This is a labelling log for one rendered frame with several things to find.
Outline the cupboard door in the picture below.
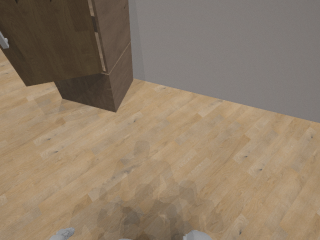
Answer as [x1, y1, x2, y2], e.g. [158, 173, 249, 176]
[0, 0, 103, 87]

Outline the left robot hand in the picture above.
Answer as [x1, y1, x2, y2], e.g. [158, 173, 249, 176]
[49, 227, 75, 240]

